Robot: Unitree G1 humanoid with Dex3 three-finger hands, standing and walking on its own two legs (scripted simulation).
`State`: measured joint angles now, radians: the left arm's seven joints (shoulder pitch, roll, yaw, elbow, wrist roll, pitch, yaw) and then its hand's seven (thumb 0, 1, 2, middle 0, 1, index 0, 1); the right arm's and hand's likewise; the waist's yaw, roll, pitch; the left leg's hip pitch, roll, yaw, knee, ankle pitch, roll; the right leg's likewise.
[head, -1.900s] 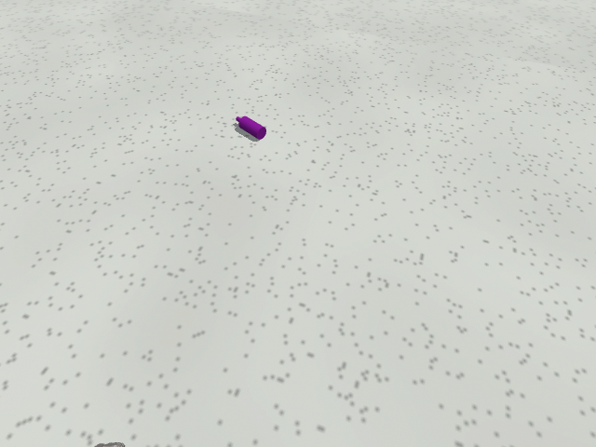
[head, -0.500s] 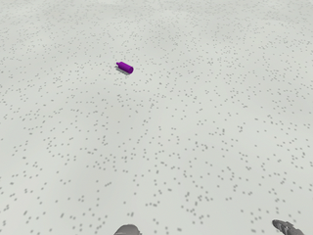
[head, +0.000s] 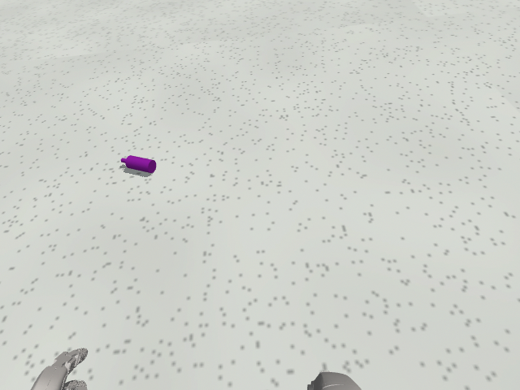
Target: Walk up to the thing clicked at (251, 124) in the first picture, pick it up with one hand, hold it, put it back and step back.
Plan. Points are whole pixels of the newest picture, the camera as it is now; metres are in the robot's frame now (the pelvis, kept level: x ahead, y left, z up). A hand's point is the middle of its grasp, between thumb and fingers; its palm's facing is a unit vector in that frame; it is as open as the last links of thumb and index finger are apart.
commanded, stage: walk up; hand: left
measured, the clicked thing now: (137, 163) +1.35 +0.67 -0.71
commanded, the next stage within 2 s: none
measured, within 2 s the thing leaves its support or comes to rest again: neither
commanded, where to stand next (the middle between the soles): +0.89 +0.56 m, yaw -22 degrees
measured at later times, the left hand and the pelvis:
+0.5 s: hand (46, 312) +0.32 +0.45 -0.15, palm faces -0.21 -0.87 -0.45, open 7.4 cm; pelvis +0.22 +0.16 +0.00, yaw -9 degrees
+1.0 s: hand (49, 208) +0.55 +0.49 -0.09, palm faces -0.18 -0.82 -0.54, open 7.4 cm; pelvis +0.40 +0.22 +0.01, yaw -14 degrees
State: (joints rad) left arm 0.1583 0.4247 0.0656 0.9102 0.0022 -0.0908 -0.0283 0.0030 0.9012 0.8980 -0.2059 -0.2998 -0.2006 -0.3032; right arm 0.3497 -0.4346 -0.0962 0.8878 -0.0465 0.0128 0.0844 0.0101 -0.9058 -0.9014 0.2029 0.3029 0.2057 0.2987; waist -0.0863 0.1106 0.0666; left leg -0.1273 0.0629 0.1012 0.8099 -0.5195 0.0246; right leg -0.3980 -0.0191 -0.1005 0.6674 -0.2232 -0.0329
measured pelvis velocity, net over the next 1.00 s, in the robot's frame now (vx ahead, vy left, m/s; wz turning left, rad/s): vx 0.40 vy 0.22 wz -0.24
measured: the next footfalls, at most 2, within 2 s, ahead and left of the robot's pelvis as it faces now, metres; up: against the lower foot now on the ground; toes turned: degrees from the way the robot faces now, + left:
left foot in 0.36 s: +0.34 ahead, +0.26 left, +0.00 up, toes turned -1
right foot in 0.80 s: +0.45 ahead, +0.09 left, +0.00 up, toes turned -19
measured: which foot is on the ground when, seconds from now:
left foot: up 0.00-0.34, down 0.36-0.82, up 0.84-1.00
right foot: down 0.00-0.38, up 0.40-0.78, down 0.80-1.00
